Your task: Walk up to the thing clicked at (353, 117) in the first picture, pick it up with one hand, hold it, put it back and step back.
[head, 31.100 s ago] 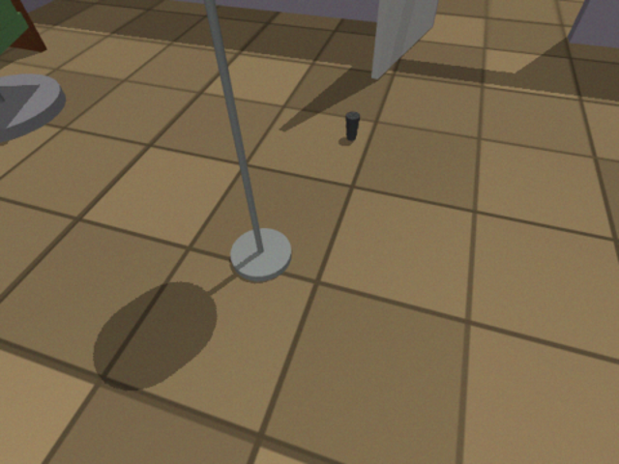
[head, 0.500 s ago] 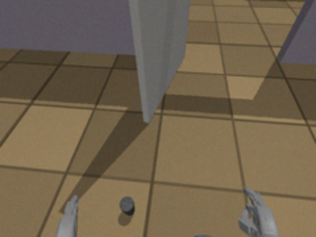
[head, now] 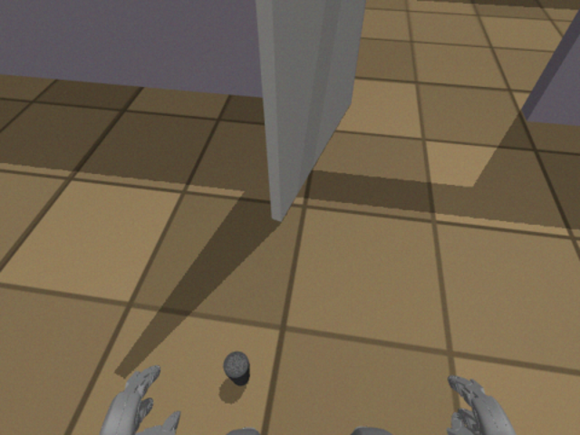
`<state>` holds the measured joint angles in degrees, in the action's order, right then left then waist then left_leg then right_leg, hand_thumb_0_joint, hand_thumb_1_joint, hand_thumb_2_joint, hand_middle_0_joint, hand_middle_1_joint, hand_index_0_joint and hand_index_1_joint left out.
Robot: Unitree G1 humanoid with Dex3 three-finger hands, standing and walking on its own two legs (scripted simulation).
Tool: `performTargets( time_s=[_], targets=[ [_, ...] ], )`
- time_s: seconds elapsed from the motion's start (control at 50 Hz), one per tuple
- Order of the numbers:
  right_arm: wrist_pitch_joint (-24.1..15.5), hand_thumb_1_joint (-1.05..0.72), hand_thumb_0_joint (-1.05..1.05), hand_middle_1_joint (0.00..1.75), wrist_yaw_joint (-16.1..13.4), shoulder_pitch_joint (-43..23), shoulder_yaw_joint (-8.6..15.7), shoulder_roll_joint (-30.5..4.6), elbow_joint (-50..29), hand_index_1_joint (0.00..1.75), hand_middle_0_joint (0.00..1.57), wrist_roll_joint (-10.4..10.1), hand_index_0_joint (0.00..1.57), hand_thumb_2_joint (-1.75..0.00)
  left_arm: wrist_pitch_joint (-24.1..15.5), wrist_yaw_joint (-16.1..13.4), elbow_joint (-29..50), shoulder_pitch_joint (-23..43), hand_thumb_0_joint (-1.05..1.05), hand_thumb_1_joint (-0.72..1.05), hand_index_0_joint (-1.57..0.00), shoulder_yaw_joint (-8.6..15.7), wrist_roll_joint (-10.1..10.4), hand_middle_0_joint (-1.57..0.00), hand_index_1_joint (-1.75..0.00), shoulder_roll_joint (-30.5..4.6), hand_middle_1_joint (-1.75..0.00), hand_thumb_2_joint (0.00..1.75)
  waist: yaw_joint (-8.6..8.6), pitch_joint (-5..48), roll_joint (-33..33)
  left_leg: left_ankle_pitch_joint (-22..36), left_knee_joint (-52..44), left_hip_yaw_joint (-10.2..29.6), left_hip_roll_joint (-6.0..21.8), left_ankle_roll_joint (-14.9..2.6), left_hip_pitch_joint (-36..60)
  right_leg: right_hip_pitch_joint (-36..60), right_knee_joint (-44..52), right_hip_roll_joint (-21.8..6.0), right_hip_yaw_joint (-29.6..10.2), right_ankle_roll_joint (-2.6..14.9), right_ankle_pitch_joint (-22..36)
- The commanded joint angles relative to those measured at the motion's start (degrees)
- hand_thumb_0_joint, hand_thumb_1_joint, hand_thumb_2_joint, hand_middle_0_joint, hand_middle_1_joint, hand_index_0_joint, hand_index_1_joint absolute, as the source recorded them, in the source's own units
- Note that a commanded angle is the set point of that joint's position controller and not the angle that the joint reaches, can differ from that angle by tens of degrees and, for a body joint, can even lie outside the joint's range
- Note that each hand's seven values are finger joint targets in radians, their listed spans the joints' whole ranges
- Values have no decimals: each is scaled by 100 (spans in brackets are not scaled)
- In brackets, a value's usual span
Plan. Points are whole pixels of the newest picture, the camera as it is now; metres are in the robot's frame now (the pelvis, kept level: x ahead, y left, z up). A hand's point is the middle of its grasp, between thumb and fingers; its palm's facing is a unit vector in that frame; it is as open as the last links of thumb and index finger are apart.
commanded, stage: stand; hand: left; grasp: from the side
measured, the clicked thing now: (238, 371) +0.39 +0.18 -0.66
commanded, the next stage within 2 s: none
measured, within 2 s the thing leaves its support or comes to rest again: neither
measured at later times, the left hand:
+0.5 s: hand out of the picture +0.05 +0.26 -0.12, palm faces +0.01 -0.94 -0.34, open 7.4 cm
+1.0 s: hand out of the picture +0.04 +0.24 -0.11, palm faces +0.00 -0.94 -0.34, open 7.4 cm
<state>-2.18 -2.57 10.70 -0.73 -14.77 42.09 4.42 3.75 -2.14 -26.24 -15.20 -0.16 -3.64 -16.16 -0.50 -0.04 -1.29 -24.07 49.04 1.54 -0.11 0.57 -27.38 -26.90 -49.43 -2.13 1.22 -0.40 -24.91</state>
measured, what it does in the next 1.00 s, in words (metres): stands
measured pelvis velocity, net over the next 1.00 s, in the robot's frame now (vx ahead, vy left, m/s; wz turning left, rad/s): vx -0.01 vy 0.00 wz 0.01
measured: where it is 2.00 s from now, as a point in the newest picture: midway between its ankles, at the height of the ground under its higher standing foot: outside the picture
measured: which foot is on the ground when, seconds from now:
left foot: down 0.00-1.00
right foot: down 0.00-1.00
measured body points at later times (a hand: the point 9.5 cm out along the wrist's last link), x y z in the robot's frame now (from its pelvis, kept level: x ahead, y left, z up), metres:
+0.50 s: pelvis -0.01 +0.01 +0.04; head -0.01 +0.01 +0.49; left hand +0.05 +0.30 -0.09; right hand +0.06 -0.26 -0.10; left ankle +0.02 +0.13 -0.70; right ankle +0.01 -0.13 -0.70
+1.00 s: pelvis -0.01 +0.00 +0.05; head -0.01 -0.01 +0.50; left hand +0.04 +0.29 -0.09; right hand +0.05 -0.29 -0.09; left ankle +0.02 +0.13 -0.70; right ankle +0.01 -0.13 -0.70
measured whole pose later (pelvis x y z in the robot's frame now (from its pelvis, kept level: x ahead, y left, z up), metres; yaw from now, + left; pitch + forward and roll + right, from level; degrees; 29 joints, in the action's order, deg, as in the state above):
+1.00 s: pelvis -0.01 +0.00 +0.05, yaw +1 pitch -4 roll +0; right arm 0.4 0.1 8.7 1.1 -18.6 65.1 1.3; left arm -0.6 -0.7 -65.7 -8.6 0.5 -1.2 -18.2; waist -0.2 -3.7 0.6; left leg -9.5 21.2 2.4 0.2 1.0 -7.9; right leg -7.0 -21.4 -1.7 2.6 -0.7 -10.5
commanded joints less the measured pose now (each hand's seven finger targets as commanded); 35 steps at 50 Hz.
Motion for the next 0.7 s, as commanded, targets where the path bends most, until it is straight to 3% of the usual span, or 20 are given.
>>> performTargets(
  time_s=[0.0,0.1,0.14,0.2,0.3,0.38,0.5,0.56,0.68],
  targets=[
    [-133,-90,0,30,106,-156,537,-1071,-244,30,20,-161,20,-90,-523,34,-277,173,0,90,-20,453,77,-20,-30,-1044,-30,90,-53,609,122,1226,-1096,310,181,-372,636,665,1273,-343,-580,405,1227],
    [-66,-90,0,30,152,-127,530,-1090,196,30,20,-153,20,-90,-607,18,-1083,485,0,90,-20,460,105,-20,-30,-1152,-30,90,39,480,129,1327,-1479,376,229,-373,990,914,1608,-391,-588,324,1371],
    [-32,-90,0,30,146,-142,533,-1113,365,30,20,-173,20,-90,-623,3,-1355,516,0,90,-20,437,123,-20,-30,-1131,-30,90,17,433,113,1577,-1624,439,278,-357,1055,1136,1693,-395,-504,298,1594],
    [-6,-90,0,30,136,-257,526,-1232,617,30,20,-183,20,-90,-592,-8,-1778,439,0,90,-20,397,169,-20,-30,-1112,-30,90,-73,206,339,1516,-2051,672,430,-369,1088,1304,1884,-319,-375,246,1491],
    [25,-90,0,30,119,-202,476,-1332,1051,30,20,-244,20,-90,-558,0,-2349,473,0,90,-20,350,211,-20,-30,-1206,-30,90,-28,160,338,1775,-2476,676,481,-279,1381,1681,2290,-389,-403,219,1636],
    [88,-90,0,30,130,-360,464,-1449,1314,30,20,-258,20,-90,-514,18,-2729,553,0,90,-20,306,206,-20,-30,-1222,-30,90,-46,-303,416,669,-3051,803,515,-240,1106,1755,2614,-335,-345,154,972],
    [74,-90,0,30,144,-365,435,-1424,1589,30,20,-302,20,-90,-555,38,-3130,632,0,90,-20,282,212,-20,-30,-1325,-30,90,-16,-151,245,1063,-3179,736,520,-207,1533,1892,2905,-446,-411,136,1228],
    [102,-90,0,30,158,-393,428,-1396,1699,30,20,-313,20,-90,-550,43,-3289,661,0,90,-20,258,198,-20,-30,-1301,-30,90,-13,-356,169,870,-3259,734,506,-191,1453,1810,3014,-425,-376,110,953],
    [127,-90,0,30,178,-421,424,-1391,1829,30,20,-324,20,-90,-566,51,-3462,734,0,90,-20,247,201,-20,-30,-1340,-30,90,10,-284,55,1079,-3167,633,480,-179,1713,1679,3287,-476,-462,97,719]
  ],
)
